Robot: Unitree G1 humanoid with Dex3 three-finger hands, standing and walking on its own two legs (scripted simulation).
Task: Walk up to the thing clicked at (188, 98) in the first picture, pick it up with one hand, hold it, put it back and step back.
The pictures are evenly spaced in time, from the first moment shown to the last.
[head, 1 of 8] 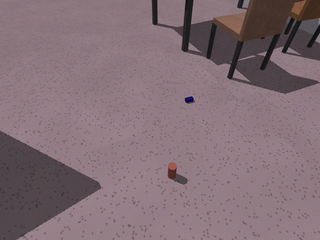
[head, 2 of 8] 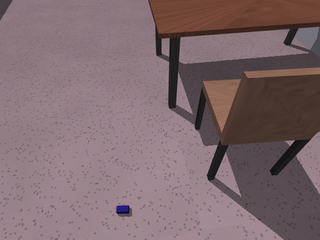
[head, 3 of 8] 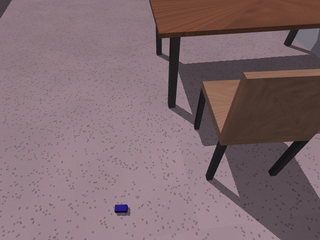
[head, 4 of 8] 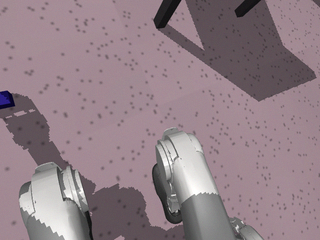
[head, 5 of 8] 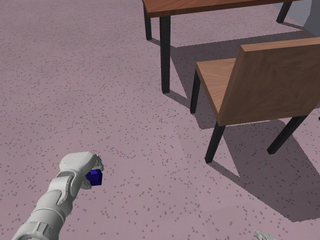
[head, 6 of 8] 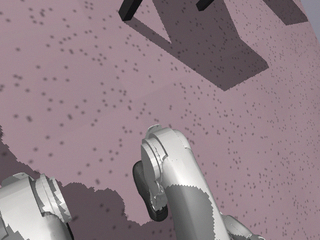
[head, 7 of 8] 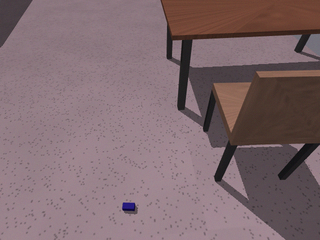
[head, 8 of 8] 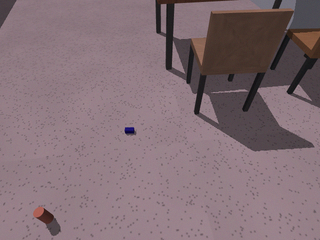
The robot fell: no
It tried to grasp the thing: yes
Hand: left
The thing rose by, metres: 0.68
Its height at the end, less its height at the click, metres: +0.00
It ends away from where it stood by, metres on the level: 0.01
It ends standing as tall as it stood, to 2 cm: yes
